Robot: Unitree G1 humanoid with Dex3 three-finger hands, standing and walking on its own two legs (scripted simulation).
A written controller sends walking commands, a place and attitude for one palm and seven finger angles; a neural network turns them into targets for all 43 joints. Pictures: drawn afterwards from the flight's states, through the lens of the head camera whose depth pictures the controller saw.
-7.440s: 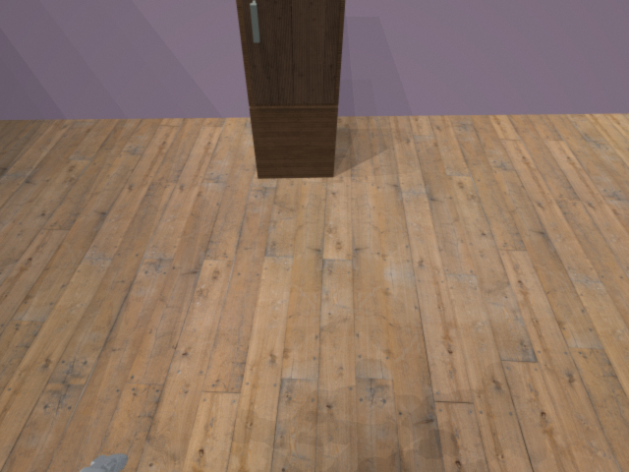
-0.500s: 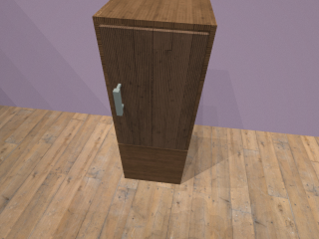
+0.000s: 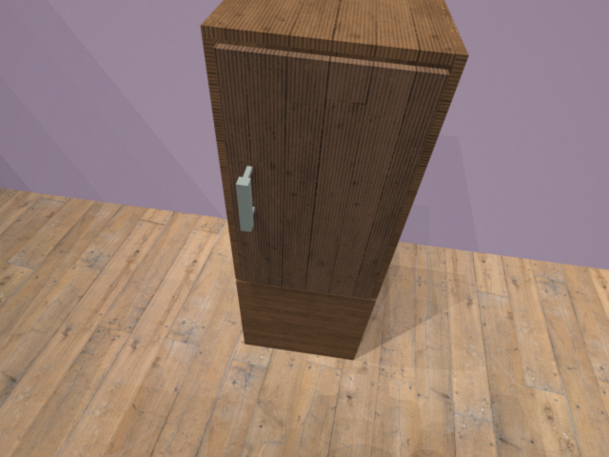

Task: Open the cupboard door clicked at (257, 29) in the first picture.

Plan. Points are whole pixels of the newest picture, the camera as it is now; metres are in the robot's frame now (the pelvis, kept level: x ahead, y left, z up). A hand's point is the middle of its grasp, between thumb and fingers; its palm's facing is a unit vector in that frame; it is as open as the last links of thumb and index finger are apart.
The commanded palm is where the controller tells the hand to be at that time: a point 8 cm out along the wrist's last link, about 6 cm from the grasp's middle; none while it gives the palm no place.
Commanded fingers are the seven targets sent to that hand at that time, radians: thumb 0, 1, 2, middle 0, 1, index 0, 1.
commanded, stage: come to a stop and stand still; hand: left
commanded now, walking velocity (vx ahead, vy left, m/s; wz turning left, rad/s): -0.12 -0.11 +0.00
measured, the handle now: (247, 198) +0.56 +0.15 -0.01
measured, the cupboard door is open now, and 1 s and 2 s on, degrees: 0 0 0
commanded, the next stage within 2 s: look again from close up in 0.72 s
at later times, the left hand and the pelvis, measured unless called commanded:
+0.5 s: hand out of the picture -0.01 +0.14 -0.16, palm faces +0.01 -0.98 -0.20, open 7.3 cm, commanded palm none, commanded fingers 0.00 0.90 0.90 -0.20 -0.30 -0.20 -0.30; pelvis -0.03 -0.03 +0.01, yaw -1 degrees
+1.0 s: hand out of the picture -0.04 +0.13 -0.18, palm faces +0.02 -0.99 -0.15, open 7.4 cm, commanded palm none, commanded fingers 0.00 0.90 0.90 -0.20 -0.30 -0.20 -0.30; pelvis -0.02 -0.02 +0.00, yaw +0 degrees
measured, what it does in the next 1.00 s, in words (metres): stands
